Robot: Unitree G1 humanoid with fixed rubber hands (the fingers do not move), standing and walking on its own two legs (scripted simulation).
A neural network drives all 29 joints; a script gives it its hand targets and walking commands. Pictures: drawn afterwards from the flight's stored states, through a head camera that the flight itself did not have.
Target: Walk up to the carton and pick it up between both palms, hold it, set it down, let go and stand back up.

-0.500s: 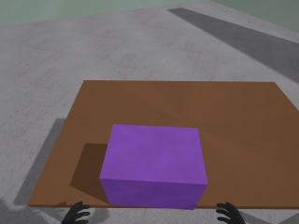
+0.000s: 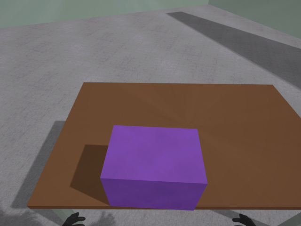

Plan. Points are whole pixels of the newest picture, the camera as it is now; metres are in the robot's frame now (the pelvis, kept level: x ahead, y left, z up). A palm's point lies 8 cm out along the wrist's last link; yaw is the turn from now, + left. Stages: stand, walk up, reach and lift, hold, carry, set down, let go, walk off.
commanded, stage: stand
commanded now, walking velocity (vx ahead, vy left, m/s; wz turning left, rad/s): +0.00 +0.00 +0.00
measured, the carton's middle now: (153, 167) +0.36 +0.01 -0.10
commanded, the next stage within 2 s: none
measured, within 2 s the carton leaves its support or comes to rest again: neither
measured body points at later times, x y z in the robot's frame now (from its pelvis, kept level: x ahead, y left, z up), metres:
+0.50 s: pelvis +0.00 +0.00 +0.00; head -0.01 +0.01 +0.45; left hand +0.09 +0.28 -0.13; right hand +0.13 -0.29 -0.10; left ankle +0.01 +0.13 -0.74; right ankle -0.01 -0.12 -0.74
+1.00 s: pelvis +0.00 +0.00 +0.00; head +0.00 +0.01 +0.45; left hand +0.09 +0.28 -0.13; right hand +0.13 -0.29 -0.10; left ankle +0.01 +0.13 -0.74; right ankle -0.01 -0.12 -0.74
